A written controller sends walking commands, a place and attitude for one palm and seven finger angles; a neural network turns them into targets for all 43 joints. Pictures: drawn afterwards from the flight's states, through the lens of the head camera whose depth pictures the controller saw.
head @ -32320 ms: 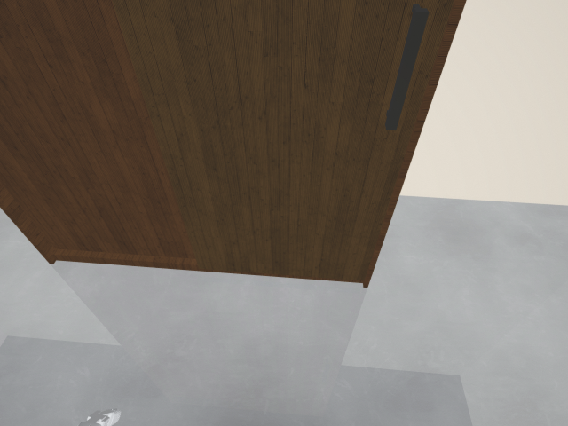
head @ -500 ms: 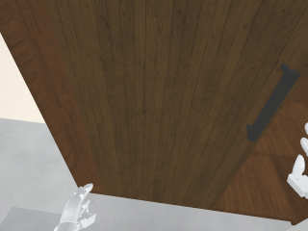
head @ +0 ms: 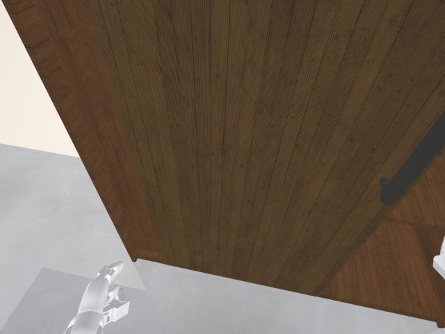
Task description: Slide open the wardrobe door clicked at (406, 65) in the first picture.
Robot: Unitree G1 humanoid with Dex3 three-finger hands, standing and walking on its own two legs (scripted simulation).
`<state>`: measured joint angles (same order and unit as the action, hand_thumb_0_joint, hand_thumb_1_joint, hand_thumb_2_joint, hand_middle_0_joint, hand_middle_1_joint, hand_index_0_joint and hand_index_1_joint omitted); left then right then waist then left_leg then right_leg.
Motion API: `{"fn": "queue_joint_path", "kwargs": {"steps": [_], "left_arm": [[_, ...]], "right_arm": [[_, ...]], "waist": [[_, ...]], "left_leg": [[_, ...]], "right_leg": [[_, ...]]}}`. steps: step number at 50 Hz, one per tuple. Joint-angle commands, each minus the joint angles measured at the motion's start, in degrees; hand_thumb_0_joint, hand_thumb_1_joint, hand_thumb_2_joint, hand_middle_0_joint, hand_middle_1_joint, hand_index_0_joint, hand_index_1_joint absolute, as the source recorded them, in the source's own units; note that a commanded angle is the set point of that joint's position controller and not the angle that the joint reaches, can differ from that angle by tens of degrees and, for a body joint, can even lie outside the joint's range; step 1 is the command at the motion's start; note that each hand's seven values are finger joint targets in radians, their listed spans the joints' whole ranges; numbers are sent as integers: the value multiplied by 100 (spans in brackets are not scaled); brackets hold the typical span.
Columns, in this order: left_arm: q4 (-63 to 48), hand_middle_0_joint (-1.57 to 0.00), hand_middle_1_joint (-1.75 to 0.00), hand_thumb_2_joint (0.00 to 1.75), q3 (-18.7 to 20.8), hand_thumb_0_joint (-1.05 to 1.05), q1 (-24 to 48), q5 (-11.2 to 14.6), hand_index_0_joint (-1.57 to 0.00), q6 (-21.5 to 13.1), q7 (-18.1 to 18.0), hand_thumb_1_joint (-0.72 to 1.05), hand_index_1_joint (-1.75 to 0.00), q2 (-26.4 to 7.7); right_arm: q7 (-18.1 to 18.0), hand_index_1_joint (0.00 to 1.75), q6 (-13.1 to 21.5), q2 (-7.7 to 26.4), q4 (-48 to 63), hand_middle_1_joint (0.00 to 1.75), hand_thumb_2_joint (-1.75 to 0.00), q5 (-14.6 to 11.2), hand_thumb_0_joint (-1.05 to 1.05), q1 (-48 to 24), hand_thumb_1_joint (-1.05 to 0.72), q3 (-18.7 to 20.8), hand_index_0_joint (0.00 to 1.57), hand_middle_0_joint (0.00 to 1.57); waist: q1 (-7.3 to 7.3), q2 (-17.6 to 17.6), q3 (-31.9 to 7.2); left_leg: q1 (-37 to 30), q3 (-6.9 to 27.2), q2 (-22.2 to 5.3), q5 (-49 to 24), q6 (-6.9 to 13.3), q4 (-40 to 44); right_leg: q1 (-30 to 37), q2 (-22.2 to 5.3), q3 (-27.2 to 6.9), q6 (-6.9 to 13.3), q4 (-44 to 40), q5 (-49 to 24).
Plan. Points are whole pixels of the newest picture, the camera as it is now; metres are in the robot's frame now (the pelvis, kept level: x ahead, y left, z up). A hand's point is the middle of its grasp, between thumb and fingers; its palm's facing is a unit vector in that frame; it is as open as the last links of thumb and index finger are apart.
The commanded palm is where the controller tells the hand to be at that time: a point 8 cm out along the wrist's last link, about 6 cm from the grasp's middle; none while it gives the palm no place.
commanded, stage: step back with the hand held close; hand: right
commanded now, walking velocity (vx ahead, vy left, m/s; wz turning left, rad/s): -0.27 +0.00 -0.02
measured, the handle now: (416, 151) +0.41 -0.33 +0.15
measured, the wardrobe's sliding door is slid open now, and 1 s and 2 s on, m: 0.51 0.51 0.51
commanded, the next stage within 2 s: stop stepping back and stand still in 0.86 s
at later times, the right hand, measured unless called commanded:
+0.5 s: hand out of the picture +0.10 -0.33 +0.17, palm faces +0.46 +0.77 -0.44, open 7.4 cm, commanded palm +0.05 -0.36 +0.18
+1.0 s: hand out of the picture -0.06 -0.40 +0.17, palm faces +0.50 +0.79 -0.36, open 7.4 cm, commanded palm -0.10 -0.43 +0.18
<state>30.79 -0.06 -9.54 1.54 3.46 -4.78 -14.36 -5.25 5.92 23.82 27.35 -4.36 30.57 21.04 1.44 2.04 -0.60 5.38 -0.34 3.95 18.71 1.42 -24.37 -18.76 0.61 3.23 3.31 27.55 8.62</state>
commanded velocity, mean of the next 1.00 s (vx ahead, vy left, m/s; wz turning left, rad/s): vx -0.30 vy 0.00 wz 0.03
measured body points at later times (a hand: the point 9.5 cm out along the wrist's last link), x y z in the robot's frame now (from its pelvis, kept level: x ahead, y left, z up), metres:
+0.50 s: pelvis -0.07 -0.05 +0.00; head -0.07 -0.08 +0.45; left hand +0.11 +0.17 -0.07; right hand +0.07 -0.37 +0.19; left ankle -0.07 +0.09 -0.73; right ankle +0.06 -0.09 -0.73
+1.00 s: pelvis -0.22 -0.12 -0.05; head -0.24 -0.19 +0.40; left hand -0.03 +0.10 -0.08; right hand -0.09 -0.44 +0.19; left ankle -0.18 +0.03 -0.74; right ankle -0.08 -0.16 -0.68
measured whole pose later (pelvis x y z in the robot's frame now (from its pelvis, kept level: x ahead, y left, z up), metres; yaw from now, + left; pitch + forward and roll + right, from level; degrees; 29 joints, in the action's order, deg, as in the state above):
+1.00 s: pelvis -0.22 -0.12 -0.05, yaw -3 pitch -5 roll +5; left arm 34.5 1.7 -12.4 1.3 -7.2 0.5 -10.5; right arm -5.8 14.7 30.1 39.4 -3.9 26.1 28.8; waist 2.7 -4.6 2.6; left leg 18.7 -3.4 1.0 23.1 4.8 -45.9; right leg -41.6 3.6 1.6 -5.9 68.2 24.7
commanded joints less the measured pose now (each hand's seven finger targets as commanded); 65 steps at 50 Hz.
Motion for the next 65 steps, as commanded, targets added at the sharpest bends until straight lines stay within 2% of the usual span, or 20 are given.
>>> {"fn": "queue_joint_path", "kwargs": {"steps": [1,12,29,36,40,43,46,47,48,49,52,53,54,57,60,61,62,63,64,65], "left_arm": [[-1022,-20,-30,90,178,0,528,13,-20,-258,-46,90,-30,-582],[-958,-20,-30,90,244,0,411,-102,-20,-745,-98,90,-30,-728],[-696,-20,-30,90,328,0,284,-160,-20,-1054,0,90,-30,-635],[-411,-20,-30,90,305,0,80,-162,-20,-986,97,90,-30,-470],[-479,-20,-30,90,285,0,529,-247,-20,-1101,5,90,-30,-748],[-492,-20,-30,90,596,0,446,-173,-20,-1283,293,90,-30,-538],[-511,-20,-30,90,449,0,256,180,-20,-1341,485,90,-30,-220],[-355,-20,-30,90,448,0,189,231,-20,-1380,477,90,-30,-219],[-311,-20,-30,90,447,0,426,67,-20,-1340,557,90,-30,-243],[-340,-20,-30,90,215,0,236,-280,-20,-1353,680,90,-30,-102],[-74,-20,-30,90,378,0,287,-109,-20,-1200,315,90,-30,-548],[-102,-20,-30,90,412,0,317,-137,-20,-1249,273,90,-30,-749],[-183,-20,-30,90,473,0,77,-247,-20,-1445,276,90,-30,-816],[-213,-20,-30,90,608,0,415,-177,-20,-1489,557,90,-30,-636],[-468,-20,-30,90,652,0,804,-204,-20,-1338,697,90,-30,-302],[-496,-20,-30,90,610,0,755,-179,-20,-1274,696,90,-30,-115],[-324,-20,-30,90,482,0,237,42,-20,-1193,710,90,-30,87],[-493,-20,-30,90,512,0,300,221,-20,-1121,637,90,-30,-54],[-556,-20,-30,90,332,0,351,20,-20,-1086,552,90,-30,92],[-581,-20,-30,90,87,0,252,-323,-20,-1034,422,90,-30,112]], "right_arm": [[-256,30,406,1264,1187,30,-90,-62,0,-171,-90,1021,20,20],[-318,30,692,1120,1283,30,-90,91,0,-127,-90,1100,20,20],[-328,30,954,1149,1527,30,-90,154,0,-514,-90,1016,20,20],[-381,30,1073,1170,1729,30,-90,203,0,-984,-90,813,20,20],[-366,30,966,1255,1626,30,-90,267,0,-1708,-90,1068,20,20],[-159,30,1032,1345,1827,30,-90,76,0,-1428,-90,1095,20,20],[-175,30,1194,1256,1763,30,-90,-76,0,-2,-90,1138,20,20],[-181,30,1309,1439,2071,30,-90,-40,0,-16,-90,1207,20,20],[-132,30,1297,1465,2509,30,-90,29,0,-708,-90,1246,20,20],[-133,30,1279,1787,3343,30,-90,-24,0,-1949,-90,1644,20,20],[-61,30,1011,1339,1895,30,-90,241,0,-2899,-90,1137,20,20],[-122,30,1035,1358,1805,30,-90,305,0,-2953,-90,1146,20,20],[-179,30,1118,1298,1882,30,-90,238,0,-3159,-90,1004,20,20],[52,30,758,1140,1929,30,-90,106,0,-2739,-90,956,20,20],[36,30,568,1108,2690,30,-90,-101,0,-1544,-90,919,20,20],[-27,30,637,1195,2537,30,-90,-89,0,-728,-90,1029,20,20],[-114,30,709,1253,2117,30,-90,127,0,41,-90,1066,20,20],[-24,30,705,821,2425,30,-90,86,0,-110,-90,744,20,20],[-66,30,817,1594,3007,30,-90,-144,0,-716,-90,1553,20,20],[-139,30,1191,2913,3299,30,-90,-224,0,-1405,-90,2377,20,20]], "waist": [[12,-130,-733],[63,764,-416],[55,768,-814],[-251,-1116,-234],[-3,2363,-257],[308,1703,-1041],[488,117,-925],[280,-2314,-472],[137,-2312,100],[-283,-703,-158],[-450,300,816],[-337,2764,628],[-416,3924,727],[-139,1916,-127],[329,2729,-680],[600,2092,-858],[598,-1195,-641],[135,-3110,143],[-224,-1675,-243],[-275,-172,-554]], "left_leg": [[1008,390,-770,-2562,-570,322],[-283,112,-78,181,-52,-532],[264,164,23,328,140,-361],[3791,1585,-1882,799,804,1079],[904,-72,636,1469,-53,-3888],[323,-732,881,1515,46,-4519],[1615,-633,-347,1972,811,-949],[3748,1202,-2135,1321,1315,621],[4238,2163,-2940,697,1723,775],[3475,2202,-3191,93,1234,687],[3942,845,-1385,1088,358,-1655],[3504,119,-460,2021,193,-3349],[3302,8,126,2182,-107,-4994],[2207,-191,791,1188,-230,-6243],[-263,-1460,930,1581,31,-4059],[-1909,-1297,632,2216,500,-2277],[-347,545,-713,2511,1358,51],[2170,2753,-2135,1223,1704,492],[2623,3070,-2613,2040,1775,1225],[2242,1839,-2200,1337,90,787]], "right_leg": [[1312,-484,-534,109,68,-1673],[-1150,-1055,-1739,136,-2023,2867],[-164,-1058,-1469,-418,-1945,2222],[1682,-213,-976,-409,1969,1063],[-1934,-1875,-3348,-249,-2981,4503],[-955,-774,-681,-1615,-2599,2201],[127,225,481,-1565,1437,1739],[857,206,-518,-1421,5474,2176],[-618,110,-1743,-1040,8169,2769],[-1230,-343,-1897,-742,7653,2663],[722,-600,-1377,-328,1241,1946],[205,-766,-1676,-306,-372,2518],[-712,-1814,-3532,-82,-1632,3622],[-1357,-1224,-3002,-1571,-2531,5215],[-1738,-437,-504,-2403,-2747,3289],[-2729,-49,256,-2367,-1166,2771],[-2022,821,1032,-1371,3933,2550],[-2395,400,-1180,232,7518,2660],[-2339,99,-1469,155,7950,2200],[-1870,-439,-825,-270,6680,1583]]}}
